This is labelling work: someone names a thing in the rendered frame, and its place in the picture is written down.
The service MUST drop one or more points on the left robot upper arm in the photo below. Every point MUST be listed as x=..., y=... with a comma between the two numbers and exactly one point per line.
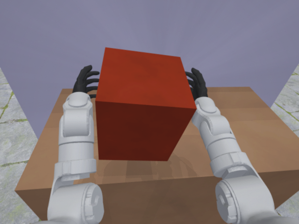
x=76, y=204

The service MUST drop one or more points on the robot right hand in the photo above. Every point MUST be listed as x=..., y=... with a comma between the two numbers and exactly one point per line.
x=198, y=84

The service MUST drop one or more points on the robot left forearm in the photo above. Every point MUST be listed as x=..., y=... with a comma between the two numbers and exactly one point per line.
x=76, y=139

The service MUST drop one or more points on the carton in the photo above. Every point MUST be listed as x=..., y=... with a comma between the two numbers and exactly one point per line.
x=143, y=105

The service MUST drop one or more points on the pedestal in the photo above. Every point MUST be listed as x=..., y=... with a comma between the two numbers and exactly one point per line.
x=182, y=189

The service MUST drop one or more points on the robot left hand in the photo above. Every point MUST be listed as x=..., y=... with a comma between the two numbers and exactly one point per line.
x=82, y=81

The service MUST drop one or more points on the right robot upper arm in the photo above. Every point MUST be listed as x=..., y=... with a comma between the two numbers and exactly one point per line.
x=246, y=200

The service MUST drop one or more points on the robot right forearm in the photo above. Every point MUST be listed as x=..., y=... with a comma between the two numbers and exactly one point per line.
x=227, y=159

